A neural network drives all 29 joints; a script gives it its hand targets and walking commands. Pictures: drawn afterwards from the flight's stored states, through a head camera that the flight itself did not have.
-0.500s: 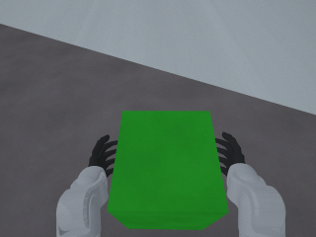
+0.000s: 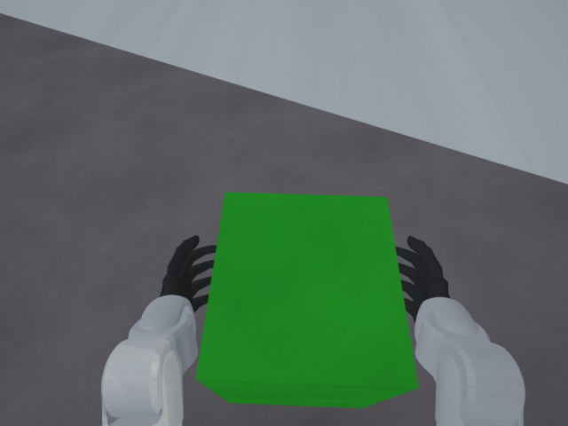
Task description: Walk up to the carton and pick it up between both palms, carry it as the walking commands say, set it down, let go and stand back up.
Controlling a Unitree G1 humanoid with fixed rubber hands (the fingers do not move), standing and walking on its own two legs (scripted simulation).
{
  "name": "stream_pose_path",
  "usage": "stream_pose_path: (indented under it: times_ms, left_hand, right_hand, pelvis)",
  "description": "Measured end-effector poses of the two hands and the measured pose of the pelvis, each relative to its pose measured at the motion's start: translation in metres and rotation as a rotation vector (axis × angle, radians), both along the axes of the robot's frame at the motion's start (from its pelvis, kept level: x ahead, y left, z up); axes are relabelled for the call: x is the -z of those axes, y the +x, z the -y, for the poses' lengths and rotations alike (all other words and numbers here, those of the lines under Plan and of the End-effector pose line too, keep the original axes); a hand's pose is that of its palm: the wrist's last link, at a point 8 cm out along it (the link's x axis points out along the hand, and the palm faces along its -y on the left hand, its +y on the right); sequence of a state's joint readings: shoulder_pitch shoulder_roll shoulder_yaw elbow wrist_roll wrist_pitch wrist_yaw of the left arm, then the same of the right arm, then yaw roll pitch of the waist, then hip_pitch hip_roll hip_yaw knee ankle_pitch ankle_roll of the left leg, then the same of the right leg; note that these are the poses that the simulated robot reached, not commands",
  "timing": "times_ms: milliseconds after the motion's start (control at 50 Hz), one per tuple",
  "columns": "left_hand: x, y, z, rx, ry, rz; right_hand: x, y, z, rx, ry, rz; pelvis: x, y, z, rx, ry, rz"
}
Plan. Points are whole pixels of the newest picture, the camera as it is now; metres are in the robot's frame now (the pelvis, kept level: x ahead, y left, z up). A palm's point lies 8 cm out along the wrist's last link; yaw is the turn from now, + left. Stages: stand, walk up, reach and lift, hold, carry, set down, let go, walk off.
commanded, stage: carry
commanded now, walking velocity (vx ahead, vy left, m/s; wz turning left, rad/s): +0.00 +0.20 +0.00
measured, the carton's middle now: (300, 310) +0.27 +0.00 +0.02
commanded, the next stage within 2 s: none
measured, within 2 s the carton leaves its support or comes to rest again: neither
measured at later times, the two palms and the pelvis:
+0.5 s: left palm (23, 342) +0.20 +0.31 +0.09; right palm (283, 343) +0.20 +0.02 +0.10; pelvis -0.04 +0.17 +0.01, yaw -2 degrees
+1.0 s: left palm out of the picture +0.18 +0.49 +0.09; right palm (119, 361) +0.18 +0.20 +0.09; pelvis -0.06 +0.34 +0.00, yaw -1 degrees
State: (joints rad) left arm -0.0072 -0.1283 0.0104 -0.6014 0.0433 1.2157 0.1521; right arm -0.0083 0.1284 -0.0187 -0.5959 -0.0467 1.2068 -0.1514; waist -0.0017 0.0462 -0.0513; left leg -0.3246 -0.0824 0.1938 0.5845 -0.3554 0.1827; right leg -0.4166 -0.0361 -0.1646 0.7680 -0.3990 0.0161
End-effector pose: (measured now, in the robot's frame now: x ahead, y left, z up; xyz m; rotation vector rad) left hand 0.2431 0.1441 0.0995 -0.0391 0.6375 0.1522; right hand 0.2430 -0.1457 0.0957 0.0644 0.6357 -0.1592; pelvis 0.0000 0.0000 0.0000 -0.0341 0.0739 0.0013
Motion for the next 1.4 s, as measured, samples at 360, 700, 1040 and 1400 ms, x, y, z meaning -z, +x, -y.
stream_pose_path:
  times_ms: [360, 700, 1040, 1400]
  left_hand:
    - [0.015, -0.037, -0.129, -0.020, -0.043, -0.024]
    - [-0.006, -0.054, -0.202, 0.046, 0.020, -0.023]
    - [0.019, -0.070, -0.365, -0.019, -0.048, -0.045]
    - [-0.010, -0.092, -0.440, 0.054, 0.016, -0.037]
  right_hand:
    - [0.001, -0.031, -0.129, -0.018, -0.040, -0.025]
    - [0.001, -0.069, -0.203, 0.048, 0.022, -0.023]
    - [0.008, -0.067, -0.365, -0.017, -0.045, -0.046]
    - [-0.005, -0.108, -0.441, 0.055, 0.019, -0.036]
  pelvis:
    - [0.003, -0.027, -0.124, 0.001, 0.037, 0.019]
    - [-0.006, -0.053, -0.216, 0.048, 0.043, -0.002]
    - [0.003, -0.070, -0.359, 0.028, 0.035, 0.007]
    - [-0.015, -0.090, -0.456, 0.055, 0.063, 0.012]
